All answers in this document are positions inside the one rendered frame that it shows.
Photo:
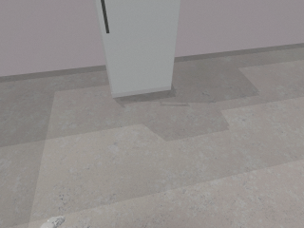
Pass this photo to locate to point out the left robot hand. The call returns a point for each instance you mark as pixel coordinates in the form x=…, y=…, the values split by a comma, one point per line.
x=54, y=222

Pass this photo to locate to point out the fridge door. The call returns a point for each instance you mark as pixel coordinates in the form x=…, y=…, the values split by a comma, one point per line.
x=140, y=45

